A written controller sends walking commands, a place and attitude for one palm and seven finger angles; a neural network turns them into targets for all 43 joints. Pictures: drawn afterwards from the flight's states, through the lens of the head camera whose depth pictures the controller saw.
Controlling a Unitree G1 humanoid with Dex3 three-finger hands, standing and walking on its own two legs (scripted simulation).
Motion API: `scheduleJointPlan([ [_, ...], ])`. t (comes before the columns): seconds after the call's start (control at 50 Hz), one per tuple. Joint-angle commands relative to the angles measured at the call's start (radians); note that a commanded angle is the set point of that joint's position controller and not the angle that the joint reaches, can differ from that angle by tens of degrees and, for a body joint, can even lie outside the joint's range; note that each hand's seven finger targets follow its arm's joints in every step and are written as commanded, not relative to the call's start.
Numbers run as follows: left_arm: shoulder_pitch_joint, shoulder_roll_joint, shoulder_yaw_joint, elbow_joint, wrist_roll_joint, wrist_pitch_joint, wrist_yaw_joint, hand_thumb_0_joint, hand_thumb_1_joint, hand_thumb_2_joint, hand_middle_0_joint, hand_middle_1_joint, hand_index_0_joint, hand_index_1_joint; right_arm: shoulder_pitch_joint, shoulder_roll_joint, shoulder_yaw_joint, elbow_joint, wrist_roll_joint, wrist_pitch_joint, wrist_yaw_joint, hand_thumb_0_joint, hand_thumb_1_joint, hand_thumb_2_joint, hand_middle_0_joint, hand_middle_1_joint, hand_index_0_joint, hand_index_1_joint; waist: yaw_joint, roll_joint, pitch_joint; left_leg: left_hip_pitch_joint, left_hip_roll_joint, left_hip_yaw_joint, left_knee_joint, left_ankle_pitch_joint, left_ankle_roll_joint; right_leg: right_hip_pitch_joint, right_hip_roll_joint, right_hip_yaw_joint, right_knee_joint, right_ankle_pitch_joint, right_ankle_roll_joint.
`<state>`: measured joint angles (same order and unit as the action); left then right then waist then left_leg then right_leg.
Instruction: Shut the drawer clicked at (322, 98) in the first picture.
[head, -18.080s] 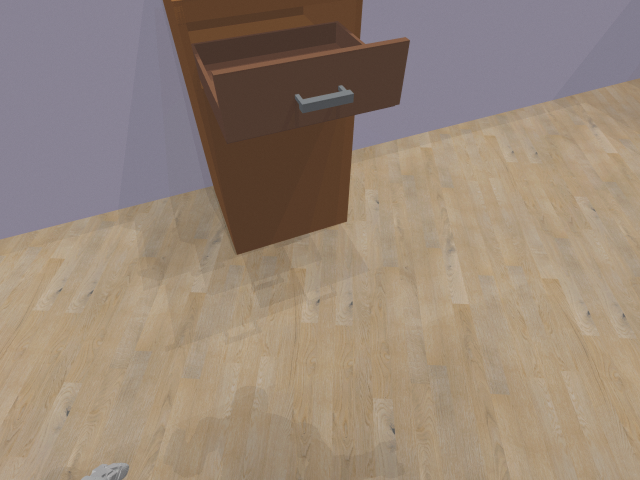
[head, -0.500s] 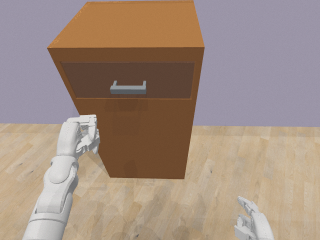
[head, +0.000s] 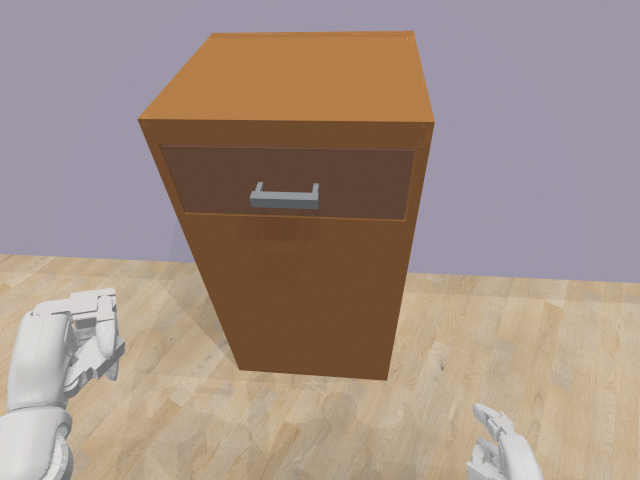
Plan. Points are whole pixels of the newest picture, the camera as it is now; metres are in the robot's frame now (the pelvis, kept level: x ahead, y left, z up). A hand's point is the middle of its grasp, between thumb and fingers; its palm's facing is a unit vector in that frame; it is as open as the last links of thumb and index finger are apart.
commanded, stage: draw the hand back to the body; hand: left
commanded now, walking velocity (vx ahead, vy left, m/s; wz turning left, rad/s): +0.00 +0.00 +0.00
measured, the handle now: (286, 193) +0.59 +0.14 +0.03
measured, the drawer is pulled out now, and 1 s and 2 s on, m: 0.00 0.00 0.00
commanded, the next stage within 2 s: step back with the hand held close in 0.26 s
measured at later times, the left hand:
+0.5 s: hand (67, 339) +0.19 +0.25 +0.17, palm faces +0.40 -0.81 -0.43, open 3.3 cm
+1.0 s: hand (51, 406) +0.14 +0.25 +0.15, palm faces +0.32 -0.81 -0.49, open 3.3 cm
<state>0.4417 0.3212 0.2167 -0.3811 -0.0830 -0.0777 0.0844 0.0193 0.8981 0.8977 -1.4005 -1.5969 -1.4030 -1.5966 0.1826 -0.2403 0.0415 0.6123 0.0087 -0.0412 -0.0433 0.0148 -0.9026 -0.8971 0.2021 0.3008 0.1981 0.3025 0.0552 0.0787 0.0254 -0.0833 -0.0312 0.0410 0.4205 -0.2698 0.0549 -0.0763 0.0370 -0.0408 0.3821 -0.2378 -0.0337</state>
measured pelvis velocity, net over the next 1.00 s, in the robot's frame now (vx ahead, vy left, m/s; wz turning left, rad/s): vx -0.06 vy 0.02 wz -0.02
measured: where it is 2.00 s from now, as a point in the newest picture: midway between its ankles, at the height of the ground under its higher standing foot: outside the picture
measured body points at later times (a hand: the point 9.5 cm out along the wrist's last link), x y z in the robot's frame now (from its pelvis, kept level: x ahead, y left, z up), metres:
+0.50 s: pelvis -0.01 +0.01 +0.00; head -0.01 -0.01 +0.45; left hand +0.16 +0.30 +0.20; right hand +0.18 -0.21 -0.08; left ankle -0.02 +0.08 -0.74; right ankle -0.01 -0.10 -0.74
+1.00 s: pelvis -0.06 +0.02 -0.01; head -0.04 +0.02 +0.44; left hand +0.11 +0.29 +0.18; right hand +0.12 -0.22 -0.09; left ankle -0.02 +0.08 -0.74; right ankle -0.01 -0.10 -0.74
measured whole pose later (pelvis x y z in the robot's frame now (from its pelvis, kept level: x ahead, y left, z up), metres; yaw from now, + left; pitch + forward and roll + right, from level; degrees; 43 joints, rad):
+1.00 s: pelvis -0.06 +0.02 -0.01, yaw -1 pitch +0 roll -1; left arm 0.62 0.38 0.37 -0.58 -0.04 -0.20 0.11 0.02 0.89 0.90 -1.40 -1.60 -1.40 -1.60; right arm 0.19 -0.23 -0.01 0.53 0.01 -0.03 -0.07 0.01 -0.90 -0.90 0.20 0.30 0.20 0.30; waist 0.01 0.02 0.04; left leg -0.34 -0.04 0.08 0.58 -0.25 0.09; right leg -0.35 0.02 -0.01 0.56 -0.22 -0.01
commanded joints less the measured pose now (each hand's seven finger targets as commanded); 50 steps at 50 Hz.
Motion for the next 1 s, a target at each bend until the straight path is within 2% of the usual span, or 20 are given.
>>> scheduleJointPlan([
  [0.0, 0.0, 0.202, 0.172, -0.296, 0.001, -0.073, 0.024, 0.0, 0.9, 0.9, -1.4, -1.6, -1.4, -1.6, -0.132, -0.104, -0.047, -0.167, 0.006, -0.082, -0.011, 0.0, -0.9, -0.9, 0.2, 0.3, 0.2, 0.3, 0.01, -0.003, -0.11, 0.017, 0.064, -0.077, -0.041, 0.313, -0.019, 0.006, -0.045, 0.054, -0.035, 0.235, -0.005],
  [0.06, 0.062, 0.2, 0.199, -0.328, -0.002, -0.079, 0.027, 0.0, 0.9, 0.9, -1.4, -1.6, -1.4, -1.6, -0.127, -0.098, -0.051, -0.167, 0.009, -0.09, -0.014, 0.0, -0.9, -0.9, 0.2, 0.3, 0.2, 0.3, 0.01, -0.018, -0.092, 0.011, 0.065, -0.072, -0.033, 0.297, -0.02, -0.013, -0.046, 0.057, -0.037, 0.228, -0.004],
  [0.08, 0.055, 0.177, 0.178, -0.302, 0.0, -0.078, 0.026, 0.0, 0.9, 0.9, -1.4, -1.6, -1.4, -1.6, -0.126, -0.098, -0.05, -0.159, 0.007, -0.092, -0.014, 0.0, -0.9, -0.9, 0.2, 0.3, 0.2, 0.3, 0.003, -0.052, -0.06, -0.004, 0.062, -0.074, -0.037, 0.274, -0.018, -0.028, -0.045, 0.053, -0.038, 0.209, -0.003],
  [0.14, 0.015, 0.15, 0.143, -0.286, 0.005, -0.076, 0.026, 0.0, 0.9, 0.9, -1.4, -1.6, -1.4, -1.6, -0.118, -0.107, -0.055, -0.152, 0.006, -0.094, -0.019, 0.0, -0.9, -0.9, 0.2, 0.3, 0.2, 0.3, -0.011, -0.042, -0.022, -0.003, 0.065, -0.078, -0.046, 0.215, -0.014, -0.064, -0.047, 0.055, -0.048, 0.148, -0.002],
  [0.22, -0.024, 0.172, 0.152, -0.311, 0.012, -0.081, 0.035, 0.0, 0.9, 0.9, -1.4, -1.6, -1.4, -1.6, -0.121, -0.108, -0.05, -0.152, 0.004, -0.104, -0.027, 0.0, -0.9, -0.9, 0.2, 0.3, 0.2, 0.3, -0.001, -0.006, -0.052, 0.003, 0.062, -0.091, -0.056, 0.177, -0.015, -0.051, -0.047, 0.055, -0.045, 0.107, -0.005],
  [0.3, 0.006, 0.187, 0.177, -0.305, 0.009, -0.077, 0.039, 0.0, 0.9, 0.9, -1.4, -1.6, -1.4, -1.6, -0.123, -0.105, -0.047, -0.152, 0.0, -0.112, -0.03, 0.0, -0.9, -0.9, 0.2, 0.3, 0.2, 0.3, 0.014, -0.021, -0.061, -0.01, 0.06, -0.09, -0.056, 0.207, -0.018, -0.02, -0.045, 0.057, -0.039, 0.14, -0.01],
  [0.36, -0.002, 0.179, 0.172, -0.322, 0.009, -0.078, 0.035, 0.0, 0.9, 0.9, -1.4, -1.6, -1.4, -1.6, -0.122, -0.101, -0.045, -0.151, 0.001, -0.112, -0.027, 0.0, -0.9, -0.9, 0.2, 0.3, 0.2, 0.3, 0.009, 0.002, -0.069, -0.003, 0.063, -0.089, -0.058, 0.231, -0.023, -0.014, -0.045, 0.056, -0.033, 0.158, -0.009],
  [0.38, -0.173, 0.353, 0.351, -0.43, 0.009, -0.135, 0.043, 0.0, 0.9, 0.9, -1.4, -1.6, -1.4, -1.6, -0.114, -0.121, -0.05, -0.192, 0.006, -0.094, -0.025, 0.0, -0.9, -0.9, 0.2, 0.3, 0.2, 0.3, -0.03, -0.027, 0.012, -0.094, 0.08, -0.111, -0.042, 0.122, 0.011, -0.088, -0.093, 0.2, -0.076, 0.219, -0.009],
  [0.4, -0.168, 0.349, 0.358, -0.382, 0.011, -0.158, 0.041, 0.0, 0.9, 0.9, -1.4, -1.6, -1.4, -1.6, -0.103, -0.106, -0.047, -0.171, 0.002, -0.087, -0.028, 0.0, -0.9, -0.9, 0.2, 0.3, 0.2, 0.3, -0.036, -0.033, 0.022, -0.108, 0.073, -0.127, -0.027, 0.09, 0.008, -0.097, -0.125, 0.218, -0.089, 0.222, -0.023],
  [0.42, -0.022, 0.253, 0.295, -0.27, 0.012, -0.153, 0.032, 0.0, 0.9, 0.9, -1.4, -1.6, -1.4, -1.6, -0.098, -0.105, -0.055, -0.156, -0.002, -0.079, -0.026, 0.0, -0.9, -0.9, 0.2, 0.3, 0.2, 0.3, -0.042, -0.073, 0.021, -0.093, 0.078, -0.117, -0.013, 0.098, 0.006, -0.125, -0.14, 0.223, -0.088, 0.224, -0.024],
  [0.44, 0.057, 0.191, 0.242, -0.237, 0.013, -0.152, 0.022, 0.0, 0.9, 0.9, -1.4, -1.6, -1.4, -1.6, -0.092, -0.111, -0.061, -0.158, -0.003, -0.069, -0.018, 0.0, -0.9, -0.9, 0.2, 0.3, 0.2, 0.3, -0.044, -0.084, -0.016, -0.071, 0.084, -0.109, -0.007, 0.134, 0.008, -0.125, -0.141, 0.21, -0.075, 0.244, -0.016],
  [0.48, 0.116, 0.162, 0.204, -0.256, 0.015, -0.159, 0.014, 0.0, 0.9, 0.9, -1.4, -1.6, -1.4, -1.6, -0.093, -0.126, -0.071, -0.169, -0.002, -0.054, -0.011, 0.0, -0.9, -0.9, 0.2, 0.3, 0.2, 0.3, -0.045, -0.042, -0.085, -0.061, 0.105, -0.112, -0.023, 0.23, 0.011, -0.095, -0.131, 0.173, -0.017, 0.302, -0.002],
  [0.5, 0.134, 0.17, 0.213, -0.27, 0.016, -0.162, 0.014, 0.0, 0.9, 0.9, -1.4, -1.6, -1.4, -1.6, -0.105, -0.129, -0.074, -0.178, -0.006, -0.05, -0.014, 0.0, -0.9, -0.9, 0.2, 0.3, 0.2, 0.3, -0.038, -0.017, -0.114, -0.063, 0.109, -0.115, -0.034, 0.289, 0.011, -0.077, -0.121, 0.155, 0.01, 0.331, 0.005],
  [0.56, 0.187, 0.197, 0.238, -0.309, 0.024, -0.161, 0.02, 0.0, 0.9, 0.9, -1.4, -1.6, -1.4, -1.6, -0.102, -0.127, -0.086, -0.204, 0.0, -0.024, -0.014, 0.0, -0.9, -0.9, 0.2, 0.3, 0.2, 0.3, -0.036, -0.05, -0.175, -0.085, 0.136, -0.13, -0.036, 0.396, 0.013, -0.05, -0.099, 0.123, 0.076, 0.351, 0.018],
  [0.6, 0.193, 0.247, 0.283, -0.357, 0.025, -0.164, 0.029, 0.0, 0.9, 0.9, -1.4, -1.6, -1.4, -1.6, -0.112, -0.127, -0.09, -0.224, 0.0, -0.014, -0.022, 0.0, -0.9, -0.9, 0.2, 0.3, 0.2, 0.3, -0.027, -0.034, -0.199, -0.12, 0.14, -0.139, -0.038, 0.421, 0.014, -0.028, -0.093, 0.121, 0.11, 0.363, 0.02],
  [0.66, 0.225, 0.25, 0.298, -0.377, 0.024, -0.167, 0.035, 0.0, 0.9, 0.9, -1.4, -1.6, -1.4, -1.6, -0.102, -0.114, -0.092, -0.241, 0.005, -0.007, -0.029, 0.0, -0.9, -0.9, 0.2, 0.3, 0.2, 0.3, -0.029, -0.041, -0.208, -0.165, 0.152, -0.146, -0.034, 0.434, 0.017, -0.019, -0.089, 0.116, 0.152, 0.344, 0.025],
  [0.7, 0.206, 0.264, 0.309, -0.415, 0.026, -0.171, 0.038, 0.0, 0.9, 0.9, -1.4, -1.6, -1.4, -1.6, -0.099, -0.124, -0.096, -0.248, 0.002, -0.012, -0.035, 0.0, -0.9, -0.9, 0.2, 0.3, 0.2, 0.3, -0.029, -0.001, -0.2, -0.213, 0.163, -0.164, -0.048, 0.394, 0.026, -0.008, -0.077, 0.115, 0.179, 0.306, 0.03],
  [0.8, 0.194, 0.231, 0.287, -0.405, 0.034, -0.176, 0.041, 0.0, 0.9, 0.9, -1.4, -1.6, -1.4, -1.6, -0.077, -0.13, -0.103, -0.243, -0.001, -0.033, -0.038, 0.0, -0.9, -0.9, 0.2, 0.3, 0.2, 0.3, -0.037, 0.009, -0.142, -0.343, 0.18, -0.181, -0.078, 0.185, 0.051, -0.001, -0.068, 0.13, 0.217, 0.208, 0.034],
  [0.9, 0.172, 0.227, 0.289, -0.384, 0.045, -0.183, 0.048, 0.0, 0.9, 0.9, -1.4, -1.6, -1.4, -1.6, -0.064, -0.129, -0.106, -0.238, 0.002, -0.046, -0.039, 0.0, -0.9, -0.9, 0.2, 0.3, 0.2, 0.3, -0.051, -0.062, -0.098, -0.465, 0.158, -0.187, -0.073, -0.09, 0.059, 0.007, -0.082, 0.181, 0.197, 0.177, 0.025],
  [0.98, 0.165, 0.225, 0.272, -0.386, 0.04, -0.197, 0.056, 0.0, 0.9, 0.9, -1.4, -1.6, -1.4, -1.6, -0.05, -0.114, -0.105, -0.23, 0.0, -0.045, -0.028, 0.0, -0.9, -0.9, 0.2, 0.3, 0.2, 0.3, -0.069, -0.166, -0.072, -0.373, 0.08, -0.153, 0.073, -0.193, 0.029, -0.191, -0.177, 0.301, -0.008, -0.05, -0.027],
])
